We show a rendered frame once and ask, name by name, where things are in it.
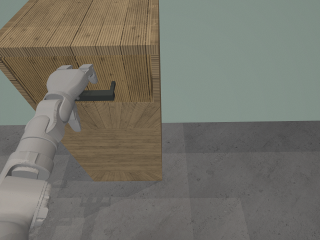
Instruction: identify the cabinet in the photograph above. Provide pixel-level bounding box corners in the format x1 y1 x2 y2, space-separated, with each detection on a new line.
0 0 162 182

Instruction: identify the handle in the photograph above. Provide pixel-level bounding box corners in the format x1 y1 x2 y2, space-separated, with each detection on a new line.
75 81 116 102

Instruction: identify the left robot upper arm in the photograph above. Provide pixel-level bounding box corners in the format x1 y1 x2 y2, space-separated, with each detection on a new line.
0 175 52 240

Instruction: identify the drawer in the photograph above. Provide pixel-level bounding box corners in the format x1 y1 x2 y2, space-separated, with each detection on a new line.
1 54 153 104

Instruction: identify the left robot hand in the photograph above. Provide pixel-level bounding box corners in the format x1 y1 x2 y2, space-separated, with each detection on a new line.
46 64 98 132

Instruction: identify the robot left forearm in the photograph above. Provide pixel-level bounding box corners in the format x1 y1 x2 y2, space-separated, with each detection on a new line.
0 91 75 185

